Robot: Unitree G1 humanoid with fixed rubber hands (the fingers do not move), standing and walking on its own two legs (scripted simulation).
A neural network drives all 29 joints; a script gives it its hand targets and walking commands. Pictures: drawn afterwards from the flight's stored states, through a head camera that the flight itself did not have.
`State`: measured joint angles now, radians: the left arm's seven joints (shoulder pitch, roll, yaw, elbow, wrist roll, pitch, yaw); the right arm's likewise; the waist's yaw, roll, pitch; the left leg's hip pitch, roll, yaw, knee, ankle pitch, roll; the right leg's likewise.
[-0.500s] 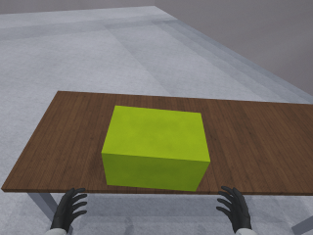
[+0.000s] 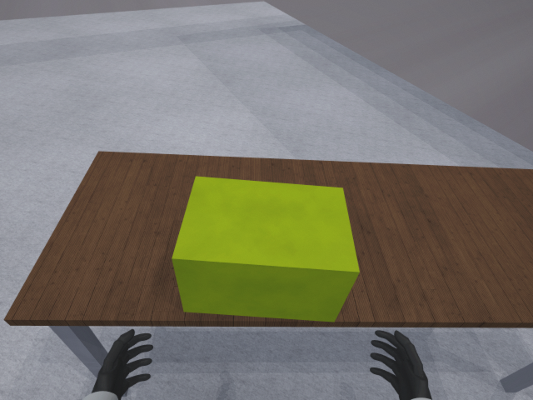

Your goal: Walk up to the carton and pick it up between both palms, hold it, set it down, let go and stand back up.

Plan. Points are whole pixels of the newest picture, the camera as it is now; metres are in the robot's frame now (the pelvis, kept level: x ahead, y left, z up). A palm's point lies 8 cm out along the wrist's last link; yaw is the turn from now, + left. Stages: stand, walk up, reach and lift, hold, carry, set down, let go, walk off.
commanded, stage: set down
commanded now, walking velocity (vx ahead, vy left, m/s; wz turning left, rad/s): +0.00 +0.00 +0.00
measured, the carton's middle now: (264, 248) +0.41 +0.01 -0.05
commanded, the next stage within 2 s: let go in 0.56 s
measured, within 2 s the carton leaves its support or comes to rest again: neither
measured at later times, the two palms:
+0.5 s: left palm (111, 393) +0.16 +0.23 -0.07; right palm out of the picture +0.15 -0.22 -0.07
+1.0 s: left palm (113, 393) +0.16 +0.23 -0.08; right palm out of the picture +0.15 -0.22 -0.08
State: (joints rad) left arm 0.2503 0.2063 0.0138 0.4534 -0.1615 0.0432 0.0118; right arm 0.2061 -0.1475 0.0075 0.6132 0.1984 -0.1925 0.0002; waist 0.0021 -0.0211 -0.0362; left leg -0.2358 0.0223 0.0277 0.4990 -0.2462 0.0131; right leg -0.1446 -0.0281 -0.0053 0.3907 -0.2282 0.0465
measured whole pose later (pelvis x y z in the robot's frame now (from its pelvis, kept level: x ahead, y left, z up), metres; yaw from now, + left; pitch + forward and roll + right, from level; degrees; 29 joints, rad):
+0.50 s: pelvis +0.00 +0.00 +0.00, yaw +0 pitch -1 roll -2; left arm 0.24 0.21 0.01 0.45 -0.13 0.13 0.02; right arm 0.21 -0.17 -0.01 0.68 0.15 -0.17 0.03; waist 0.00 -0.01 -0.02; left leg -0.24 0.02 0.03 0.50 -0.25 0.01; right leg -0.14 -0.03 -0.01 0.39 -0.23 0.05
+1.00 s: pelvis +0.01 +0.00 +0.00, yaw +0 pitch +0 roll -2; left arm 0.24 0.21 0.01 0.47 -0.10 0.15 0.02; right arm 0.21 -0.17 -0.01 0.76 0.12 -0.20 0.04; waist 0.00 -0.01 -0.01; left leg -0.24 0.02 0.03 0.50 -0.27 0.01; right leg -0.14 -0.03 -0.01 0.39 -0.25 0.05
